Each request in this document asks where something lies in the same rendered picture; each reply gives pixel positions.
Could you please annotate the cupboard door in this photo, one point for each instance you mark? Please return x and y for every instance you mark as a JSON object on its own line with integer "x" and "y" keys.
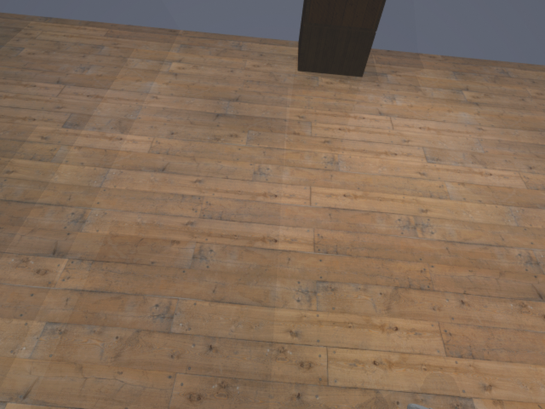
{"x": 355, "y": 13}

